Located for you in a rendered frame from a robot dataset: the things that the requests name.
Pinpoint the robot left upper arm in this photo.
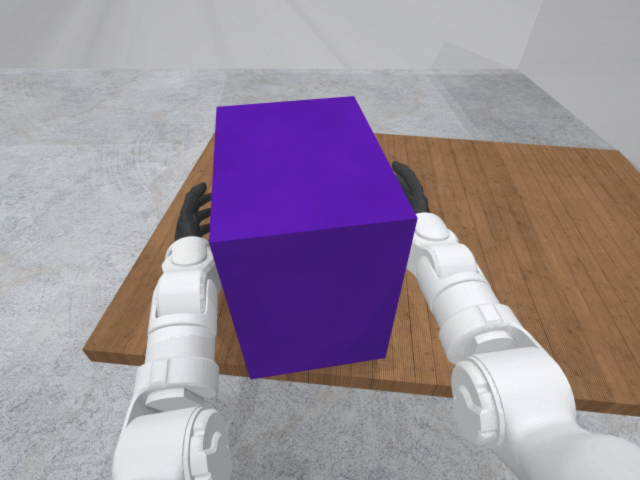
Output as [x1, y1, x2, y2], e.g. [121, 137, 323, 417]
[114, 406, 232, 480]

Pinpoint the right robot hand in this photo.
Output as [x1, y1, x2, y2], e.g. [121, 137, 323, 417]
[392, 161, 430, 214]

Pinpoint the table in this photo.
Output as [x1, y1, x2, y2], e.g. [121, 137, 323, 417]
[82, 133, 640, 417]

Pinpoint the carton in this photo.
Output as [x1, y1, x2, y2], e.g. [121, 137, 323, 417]
[209, 96, 418, 380]

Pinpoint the robot left forearm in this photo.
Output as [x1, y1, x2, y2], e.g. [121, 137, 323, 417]
[112, 236, 222, 480]

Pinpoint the robot right forearm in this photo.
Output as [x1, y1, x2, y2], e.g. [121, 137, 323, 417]
[406, 213, 576, 418]

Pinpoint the robot right upper arm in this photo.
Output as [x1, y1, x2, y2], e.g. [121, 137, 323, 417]
[451, 347, 640, 480]

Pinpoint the left robot hand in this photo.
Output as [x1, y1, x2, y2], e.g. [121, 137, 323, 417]
[175, 182, 212, 241]

